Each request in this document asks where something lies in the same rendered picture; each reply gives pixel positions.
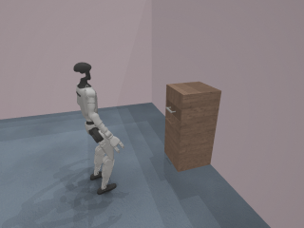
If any robot right hand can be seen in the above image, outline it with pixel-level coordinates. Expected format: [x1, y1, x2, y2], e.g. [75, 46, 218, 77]
[109, 136, 124, 153]

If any robot left thigh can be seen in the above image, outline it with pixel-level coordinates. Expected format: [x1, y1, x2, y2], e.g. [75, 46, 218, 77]
[95, 142, 104, 155]

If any robot right upper arm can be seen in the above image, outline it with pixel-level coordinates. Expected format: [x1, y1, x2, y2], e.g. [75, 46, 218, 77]
[85, 88, 97, 121]

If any cabinet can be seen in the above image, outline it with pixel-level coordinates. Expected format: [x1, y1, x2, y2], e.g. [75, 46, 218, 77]
[164, 82, 221, 172]

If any drawer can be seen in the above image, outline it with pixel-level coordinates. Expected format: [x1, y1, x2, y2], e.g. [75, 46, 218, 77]
[166, 99, 181, 121]

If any robot right forearm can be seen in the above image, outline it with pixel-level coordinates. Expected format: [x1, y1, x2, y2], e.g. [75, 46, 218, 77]
[91, 113, 113, 140]

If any left robot shin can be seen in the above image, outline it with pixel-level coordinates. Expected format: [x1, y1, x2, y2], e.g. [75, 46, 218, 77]
[94, 152, 105, 176]

